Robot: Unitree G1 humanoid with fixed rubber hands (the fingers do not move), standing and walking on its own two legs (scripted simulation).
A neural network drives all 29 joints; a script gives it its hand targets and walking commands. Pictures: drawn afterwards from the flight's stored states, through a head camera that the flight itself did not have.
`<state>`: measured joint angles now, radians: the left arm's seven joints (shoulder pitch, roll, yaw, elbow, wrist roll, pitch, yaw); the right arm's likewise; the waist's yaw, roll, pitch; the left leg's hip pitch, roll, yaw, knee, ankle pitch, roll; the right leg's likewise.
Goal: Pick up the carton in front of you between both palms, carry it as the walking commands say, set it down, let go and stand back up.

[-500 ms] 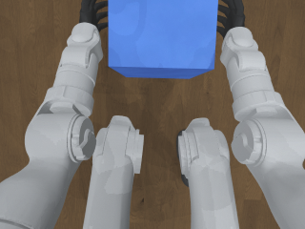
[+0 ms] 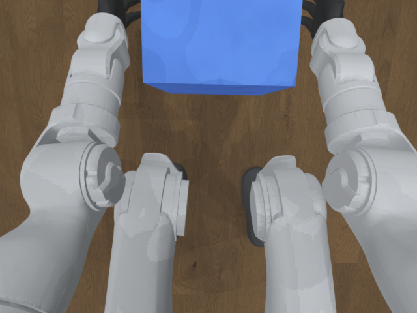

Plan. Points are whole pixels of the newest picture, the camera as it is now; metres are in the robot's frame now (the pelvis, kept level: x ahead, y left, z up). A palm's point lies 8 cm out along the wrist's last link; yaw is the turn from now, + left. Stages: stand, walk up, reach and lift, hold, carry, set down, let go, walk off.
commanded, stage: set down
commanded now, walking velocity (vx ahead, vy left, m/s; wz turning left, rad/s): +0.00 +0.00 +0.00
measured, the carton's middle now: (218, 33) +0.53 +0.01 -0.24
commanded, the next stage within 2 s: let go in 1.28 s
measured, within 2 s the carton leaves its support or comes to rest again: neither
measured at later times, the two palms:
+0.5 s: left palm out of the picture +0.54 +0.20 -0.09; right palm out of the picture +0.54 -0.18 -0.09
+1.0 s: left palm out of the picture +0.54 +0.21 +0.06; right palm out of the picture +0.54 -0.19 +0.06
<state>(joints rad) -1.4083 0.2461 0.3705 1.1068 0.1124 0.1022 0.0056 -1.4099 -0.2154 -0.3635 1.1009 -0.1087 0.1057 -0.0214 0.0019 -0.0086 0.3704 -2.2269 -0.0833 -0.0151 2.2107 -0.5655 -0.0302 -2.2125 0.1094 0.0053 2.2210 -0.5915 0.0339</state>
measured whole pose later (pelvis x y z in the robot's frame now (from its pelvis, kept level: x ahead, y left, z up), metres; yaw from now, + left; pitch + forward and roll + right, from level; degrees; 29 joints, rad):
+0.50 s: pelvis +0.01 +0.00 +0.03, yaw +0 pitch +39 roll +0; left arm -1.23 0.33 0.16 0.92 -0.16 0.11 0.10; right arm -1.22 -0.31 -0.15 0.90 0.17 0.12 -0.12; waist 0.00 0.00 0.18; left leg -2.20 -0.05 -0.01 2.10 -0.58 -0.01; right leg -2.19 0.06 -0.01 2.11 -0.60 0.01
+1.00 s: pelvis +0.03 +0.00 +0.17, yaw +0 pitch +47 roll -1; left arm -1.09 0.29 0.25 0.82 -0.07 0.16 0.04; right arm -1.10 -0.27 -0.24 0.81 0.07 0.16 -0.06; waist 0.00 0.00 -0.05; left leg -1.95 -0.05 -0.02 1.61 -0.48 0.00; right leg -1.94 0.07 0.02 1.62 -0.50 0.01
